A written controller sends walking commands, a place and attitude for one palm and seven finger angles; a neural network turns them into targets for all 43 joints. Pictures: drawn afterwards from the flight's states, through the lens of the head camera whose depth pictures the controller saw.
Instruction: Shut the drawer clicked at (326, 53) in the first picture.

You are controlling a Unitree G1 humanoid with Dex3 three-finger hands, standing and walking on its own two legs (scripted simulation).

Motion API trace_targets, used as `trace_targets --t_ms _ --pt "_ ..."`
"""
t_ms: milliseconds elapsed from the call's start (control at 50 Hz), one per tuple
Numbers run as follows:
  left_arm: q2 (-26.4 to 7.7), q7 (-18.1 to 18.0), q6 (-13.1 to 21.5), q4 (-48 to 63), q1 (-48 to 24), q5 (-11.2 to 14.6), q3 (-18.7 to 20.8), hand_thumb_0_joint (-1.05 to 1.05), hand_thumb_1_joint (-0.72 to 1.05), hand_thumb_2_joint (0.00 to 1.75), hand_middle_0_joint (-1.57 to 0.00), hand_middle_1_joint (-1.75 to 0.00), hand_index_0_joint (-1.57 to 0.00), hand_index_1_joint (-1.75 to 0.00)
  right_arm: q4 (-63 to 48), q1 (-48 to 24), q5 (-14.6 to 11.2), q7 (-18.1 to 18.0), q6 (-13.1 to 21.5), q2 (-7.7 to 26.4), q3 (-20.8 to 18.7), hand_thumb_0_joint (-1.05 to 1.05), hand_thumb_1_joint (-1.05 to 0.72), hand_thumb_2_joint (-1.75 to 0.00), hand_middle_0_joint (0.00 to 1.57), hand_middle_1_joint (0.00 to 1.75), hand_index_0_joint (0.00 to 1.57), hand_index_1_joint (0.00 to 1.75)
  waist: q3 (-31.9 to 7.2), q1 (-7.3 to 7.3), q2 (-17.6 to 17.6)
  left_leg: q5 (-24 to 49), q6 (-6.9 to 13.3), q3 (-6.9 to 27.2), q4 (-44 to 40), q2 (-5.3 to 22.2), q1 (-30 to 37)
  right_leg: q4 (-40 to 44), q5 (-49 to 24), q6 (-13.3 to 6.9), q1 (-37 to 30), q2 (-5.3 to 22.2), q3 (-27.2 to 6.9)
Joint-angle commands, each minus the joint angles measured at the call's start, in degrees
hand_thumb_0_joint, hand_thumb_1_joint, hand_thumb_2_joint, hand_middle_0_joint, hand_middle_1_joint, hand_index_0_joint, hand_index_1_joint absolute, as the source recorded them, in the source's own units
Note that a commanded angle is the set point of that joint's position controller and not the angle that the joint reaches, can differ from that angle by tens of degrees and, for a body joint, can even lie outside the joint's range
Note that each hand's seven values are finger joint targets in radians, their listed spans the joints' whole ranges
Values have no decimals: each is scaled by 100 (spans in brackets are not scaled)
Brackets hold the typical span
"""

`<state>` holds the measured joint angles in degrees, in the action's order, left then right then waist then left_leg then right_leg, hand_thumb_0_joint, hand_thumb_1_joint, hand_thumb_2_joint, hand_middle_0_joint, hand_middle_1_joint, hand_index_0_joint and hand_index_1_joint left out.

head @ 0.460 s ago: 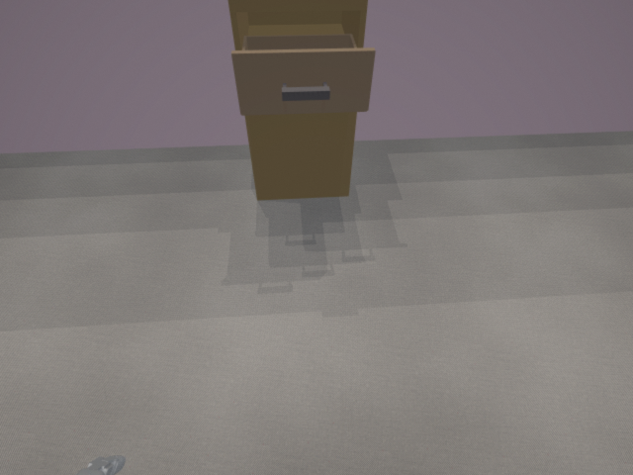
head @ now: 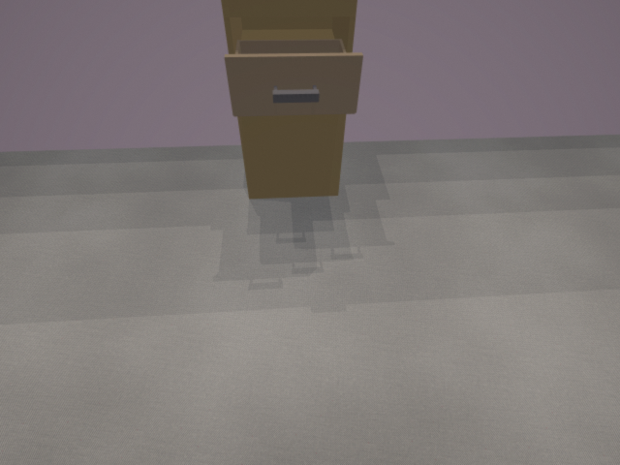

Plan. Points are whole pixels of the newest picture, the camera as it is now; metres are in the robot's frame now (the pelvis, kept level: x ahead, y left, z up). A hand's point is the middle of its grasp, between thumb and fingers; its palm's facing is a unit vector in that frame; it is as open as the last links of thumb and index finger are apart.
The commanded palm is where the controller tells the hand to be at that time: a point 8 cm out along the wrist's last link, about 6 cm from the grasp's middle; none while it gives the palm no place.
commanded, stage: stand and wait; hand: left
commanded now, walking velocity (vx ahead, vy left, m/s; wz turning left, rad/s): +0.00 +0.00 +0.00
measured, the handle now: (295, 92) +1.08 +0.10 -0.06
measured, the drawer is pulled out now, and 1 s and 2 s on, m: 0.30 0.30 0.30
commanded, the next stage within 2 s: look at it before walking up in 0.36 s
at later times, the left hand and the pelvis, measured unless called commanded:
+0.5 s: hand out of the picture +0.07 +0.24 -0.15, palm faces -0.03 -0.94 -0.34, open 7.4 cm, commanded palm none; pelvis -0.02 -0.01 +0.00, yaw +0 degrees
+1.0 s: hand out of the picture +0.05 +0.24 -0.15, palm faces -0.03 -0.94 -0.33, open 7.4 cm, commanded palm none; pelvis -0.02 -0.01 +0.00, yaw +0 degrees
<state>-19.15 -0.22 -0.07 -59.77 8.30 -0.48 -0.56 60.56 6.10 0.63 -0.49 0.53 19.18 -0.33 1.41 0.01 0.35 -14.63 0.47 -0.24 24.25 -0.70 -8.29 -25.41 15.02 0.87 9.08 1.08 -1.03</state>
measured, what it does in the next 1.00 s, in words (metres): stands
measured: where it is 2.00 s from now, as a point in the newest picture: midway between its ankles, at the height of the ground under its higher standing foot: outside the picture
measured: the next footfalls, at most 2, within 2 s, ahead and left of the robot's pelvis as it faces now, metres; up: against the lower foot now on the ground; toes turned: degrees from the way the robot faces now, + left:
right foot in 1.52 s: +0.12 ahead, -0.14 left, +0.00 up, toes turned -16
left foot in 1.94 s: +0.40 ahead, +0.06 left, +0.00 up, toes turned -7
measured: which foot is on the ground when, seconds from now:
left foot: down 0.00-1.00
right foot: down 0.00-1.00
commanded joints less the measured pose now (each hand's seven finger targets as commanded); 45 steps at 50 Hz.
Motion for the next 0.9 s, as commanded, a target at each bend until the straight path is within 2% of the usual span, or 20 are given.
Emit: trace_targets --t_ms 0,20,460,620,680,880 --pt "-1214 -58 148 368 -283 -2 272 0 90 90 -20 -30 -20 -30 -347 -343 -4 -52 163 1176 -209 0 -90 -90 20 30 20 30 -465 -12 -57 1359 158 517 -380 705 131 355 -1416 -275 -132 556 -489" --pt "-1232 -57 151 359 -290 -9 278 0 90 90 -20 -30 -20 -30 -332 -311 -11 -51 157 1168 -208 0 -90 -90 20 30 20 30 -449 -6 27 1360 156 517 -387 714 119 366 -1447 -280 -154 555 -484" --pt "-1216 -40 155 177 -308 -17 254 0 90 90 -20 -30 -20 -30 -86 -176 -12 -24 154 1191 -175 0 -90 -90 20 30 20 30 -195 -7 0 752 118 595 -678 724 27 728 -658 -257 43 540 -602" --pt "-1210 -44 177 173 -276 -19 263 0 90 90 -20 -30 -20 -30 -73 -144 -20 -24 160 1174 -170 0 -90 -90 20 30 20 30 -295 -2 67 926 104 592 -644 742 84 716 -883 -265 -18 547 -598" --pt "-1203 -40 167 146 -257 -17 253 0 90 90 -20 -30 -20 -30 -52 -146 -16 -21 156 1180 -164 0 -90 -90 20 30 20 30 -215 -3 6 774 102 597 -695 733 43 766 -688 -256 44 547 -612" --pt "-1193 -41 174 112 -190 -16 249 0 90 90 -20 -30 -20 -30 -27 -136 -18 -24 153 1177 -162 0 -90 -90 20 30 20 30 -238 -8 -40 850 94 599 -693 747 83 782 -784 -251 19 552 -594"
